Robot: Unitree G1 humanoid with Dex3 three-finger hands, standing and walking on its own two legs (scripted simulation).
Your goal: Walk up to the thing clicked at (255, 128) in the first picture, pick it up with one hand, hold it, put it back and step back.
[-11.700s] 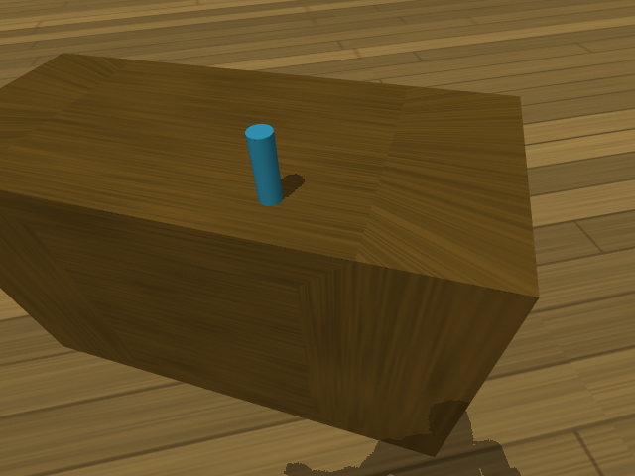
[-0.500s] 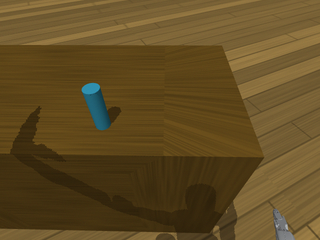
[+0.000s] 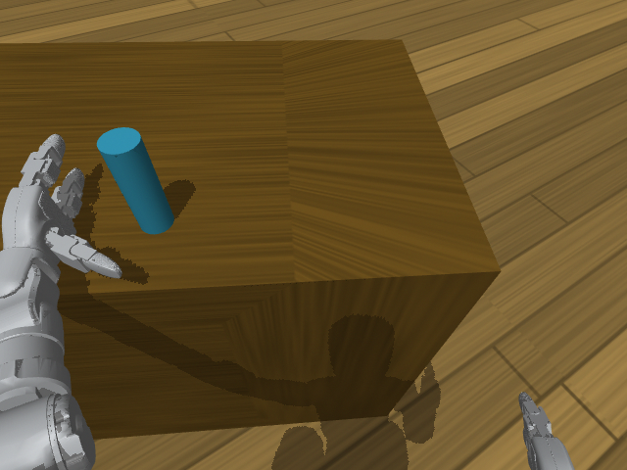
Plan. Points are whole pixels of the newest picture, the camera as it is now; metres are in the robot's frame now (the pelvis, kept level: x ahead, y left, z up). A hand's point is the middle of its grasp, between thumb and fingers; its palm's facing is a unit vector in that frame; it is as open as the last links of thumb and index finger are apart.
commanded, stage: close in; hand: left
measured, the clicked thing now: (140, 185) +0.46 +0.22 +0.12
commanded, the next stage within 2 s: close in 0.50 s
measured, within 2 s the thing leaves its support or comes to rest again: leaves its support in 1.80 s
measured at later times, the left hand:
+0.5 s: hand (140, 212) +0.43 +0.22 +0.11, palm faces +0.12 -0.99 +0.02, open 17.7 cm
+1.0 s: hand (144, 201) +0.44 +0.21 +0.11, palm faces +0.17 -0.99 +0.01, open 15.2 cm
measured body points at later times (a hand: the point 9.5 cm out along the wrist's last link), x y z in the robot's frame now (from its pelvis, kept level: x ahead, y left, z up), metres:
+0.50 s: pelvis +0.00 -0.01 -0.01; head +0.05 +0.00 +0.44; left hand +0.42 +0.27 +0.11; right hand +0.15 -0.27 -0.05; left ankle +0.00 +0.12 -0.71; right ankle +0.00 -0.16 -0.71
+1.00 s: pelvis -0.01 -0.01 -0.01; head +0.04 +0.00 +0.44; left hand +0.43 +0.26 +0.11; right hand +0.14 -0.28 -0.05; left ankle +0.00 +0.12 -0.71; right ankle +0.00 -0.16 -0.71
